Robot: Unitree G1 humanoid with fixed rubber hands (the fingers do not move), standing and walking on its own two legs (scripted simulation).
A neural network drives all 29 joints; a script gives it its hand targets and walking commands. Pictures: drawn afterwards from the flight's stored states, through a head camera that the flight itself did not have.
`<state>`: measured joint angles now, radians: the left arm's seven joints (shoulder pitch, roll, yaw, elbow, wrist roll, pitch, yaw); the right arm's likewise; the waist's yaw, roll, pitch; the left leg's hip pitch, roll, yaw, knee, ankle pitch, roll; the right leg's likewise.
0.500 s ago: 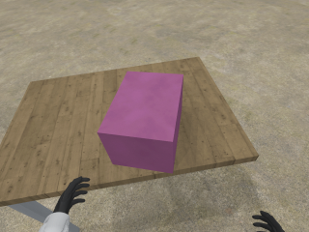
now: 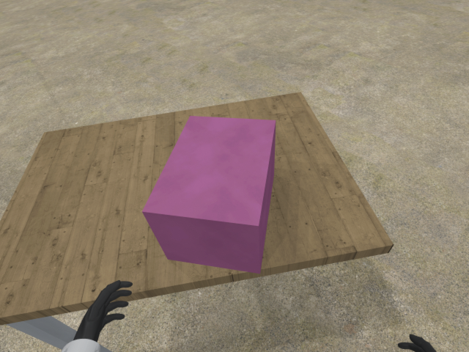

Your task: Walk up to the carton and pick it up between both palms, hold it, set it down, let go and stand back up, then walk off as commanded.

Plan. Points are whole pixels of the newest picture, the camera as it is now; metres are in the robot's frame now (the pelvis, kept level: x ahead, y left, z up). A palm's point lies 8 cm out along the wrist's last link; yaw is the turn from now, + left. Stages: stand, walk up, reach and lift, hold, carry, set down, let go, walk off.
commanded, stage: stand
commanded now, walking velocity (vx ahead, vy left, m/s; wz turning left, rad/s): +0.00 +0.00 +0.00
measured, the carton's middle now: (222, 188) +0.44 +0.02 +0.00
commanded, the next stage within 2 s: walk off in 0.12 s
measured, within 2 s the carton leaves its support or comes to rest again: neither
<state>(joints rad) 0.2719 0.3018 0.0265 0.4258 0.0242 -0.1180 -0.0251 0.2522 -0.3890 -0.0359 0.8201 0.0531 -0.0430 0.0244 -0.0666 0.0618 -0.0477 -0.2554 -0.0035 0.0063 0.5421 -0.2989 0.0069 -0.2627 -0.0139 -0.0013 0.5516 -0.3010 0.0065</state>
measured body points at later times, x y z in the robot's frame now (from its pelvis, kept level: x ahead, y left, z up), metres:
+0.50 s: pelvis -0.03 +0.01 -0.01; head -0.02 -0.01 +0.44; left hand +0.20 +0.25 -0.02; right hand +0.06 -0.31 -0.13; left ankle -0.06 +0.12 -0.70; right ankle -0.01 -0.12 -0.73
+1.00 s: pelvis -0.17 +0.00 -0.04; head -0.09 -0.02 +0.40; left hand -0.02 +0.29 -0.15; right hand -0.10 -0.34 -0.15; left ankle -0.07 +0.12 -0.73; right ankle -0.18 -0.08 -0.73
